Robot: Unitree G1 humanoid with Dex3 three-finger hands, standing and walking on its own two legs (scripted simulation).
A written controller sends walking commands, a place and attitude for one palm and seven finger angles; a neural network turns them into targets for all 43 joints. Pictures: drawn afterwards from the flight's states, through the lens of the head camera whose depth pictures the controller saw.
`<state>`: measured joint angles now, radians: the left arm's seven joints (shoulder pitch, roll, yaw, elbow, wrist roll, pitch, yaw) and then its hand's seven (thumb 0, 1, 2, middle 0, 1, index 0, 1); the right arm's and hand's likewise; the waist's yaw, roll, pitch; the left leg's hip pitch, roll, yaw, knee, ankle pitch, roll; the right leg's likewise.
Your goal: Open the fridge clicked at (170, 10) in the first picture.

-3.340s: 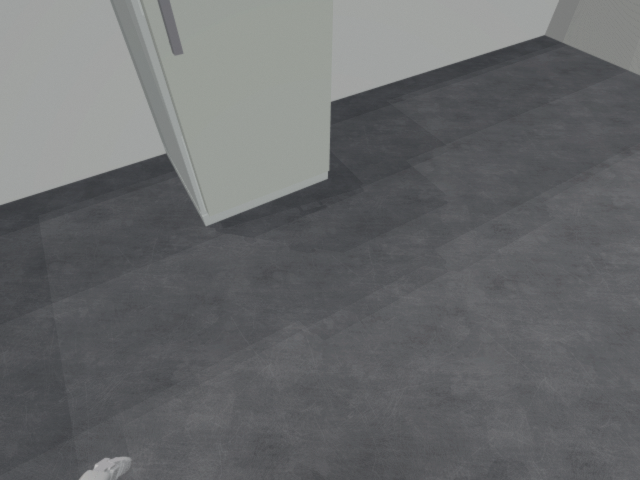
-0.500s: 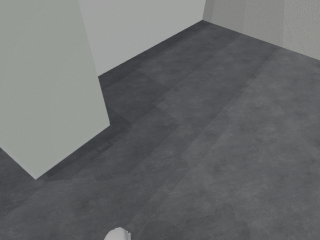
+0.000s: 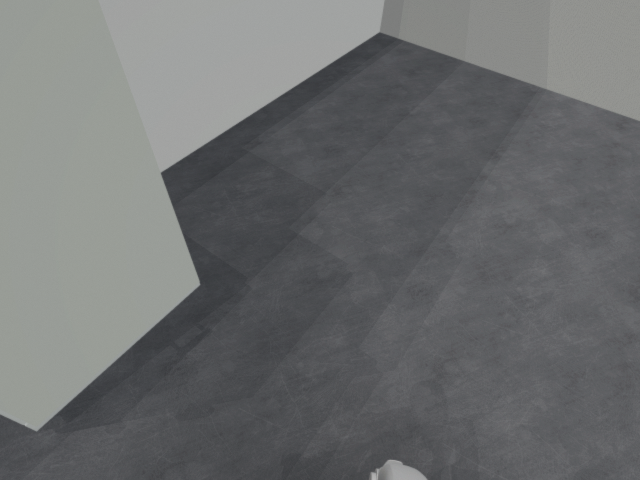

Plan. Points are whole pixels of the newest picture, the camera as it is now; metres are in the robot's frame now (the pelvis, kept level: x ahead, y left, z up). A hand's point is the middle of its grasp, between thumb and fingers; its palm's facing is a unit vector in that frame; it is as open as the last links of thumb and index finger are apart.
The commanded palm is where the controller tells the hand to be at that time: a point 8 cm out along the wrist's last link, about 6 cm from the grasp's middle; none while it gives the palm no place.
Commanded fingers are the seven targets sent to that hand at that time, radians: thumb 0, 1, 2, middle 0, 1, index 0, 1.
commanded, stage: turn to face it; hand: left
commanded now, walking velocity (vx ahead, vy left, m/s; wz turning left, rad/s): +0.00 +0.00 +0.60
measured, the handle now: out of the picture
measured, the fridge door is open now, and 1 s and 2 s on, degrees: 0 0 0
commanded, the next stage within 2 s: take the last steps up to it in 1.48 s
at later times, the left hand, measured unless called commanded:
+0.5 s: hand out of the picture +0.09 +0.23 -0.20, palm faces +0.31 -0.93 -0.21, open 7.3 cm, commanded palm none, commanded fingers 0.00 0.90 0.90 -0.20 -0.30 -0.20 -0.30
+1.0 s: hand out of the picture +0.04 +0.18 -0.14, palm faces +0.55 -0.77 -0.32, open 7.4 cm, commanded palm none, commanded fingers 0.00 0.90 0.90 -0.20 -0.30 -0.20 -0.30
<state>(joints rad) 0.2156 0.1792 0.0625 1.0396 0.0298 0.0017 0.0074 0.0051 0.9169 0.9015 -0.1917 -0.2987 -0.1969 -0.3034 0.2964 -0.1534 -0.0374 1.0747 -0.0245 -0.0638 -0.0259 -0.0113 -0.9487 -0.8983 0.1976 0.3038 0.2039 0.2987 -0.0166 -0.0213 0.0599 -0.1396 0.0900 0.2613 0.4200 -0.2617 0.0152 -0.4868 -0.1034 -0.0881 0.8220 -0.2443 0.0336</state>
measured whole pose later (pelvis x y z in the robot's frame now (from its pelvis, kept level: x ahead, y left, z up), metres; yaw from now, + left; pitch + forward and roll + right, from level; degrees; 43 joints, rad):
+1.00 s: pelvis +0.07 -0.04 -0.01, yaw +35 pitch -1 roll +1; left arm 0.19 0.19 0.03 0.86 0.02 0.02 0.03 0.00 0.91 0.90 -0.20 -0.30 -0.20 -0.30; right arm 0.18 -0.27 -0.10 0.93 -0.02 0.07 0.03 0.01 -0.91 -0.90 0.20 0.30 0.20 0.30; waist -0.02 0.07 0.07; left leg -0.52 -0.05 -0.04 1.07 -0.40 -0.04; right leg -0.25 -0.06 -0.09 0.55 -0.29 -0.02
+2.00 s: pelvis +0.06 -0.01 +0.00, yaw +55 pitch -1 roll +1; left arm 0.38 0.12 0.02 1.07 0.02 -0.05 0.02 0.00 0.92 0.90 -0.20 -0.30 -0.20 -0.30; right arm 0.30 -0.21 -0.07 1.08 -0.03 0.03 0.02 0.01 -0.91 -0.90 0.20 0.30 0.20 0.30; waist -0.01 0.04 0.02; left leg -0.51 0.07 0.02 1.00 -0.22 -0.02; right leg -0.05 -0.03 -0.13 0.34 -0.27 -0.02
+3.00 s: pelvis +0.17 +0.22 -0.01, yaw +54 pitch +0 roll +0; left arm 0.12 0.16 0.05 1.00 0.03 0.01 0.04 -0.01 0.93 0.90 -0.20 -0.30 -0.20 -0.30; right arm 0.18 -0.18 -0.06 1.04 -0.01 0.04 -0.02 0.00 -0.91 -0.90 0.19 0.30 0.20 0.30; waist 0.01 0.02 0.11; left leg -0.41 0.02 0.03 0.90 -0.47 -0.05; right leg -0.32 -0.05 -0.12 0.51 -0.20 -0.03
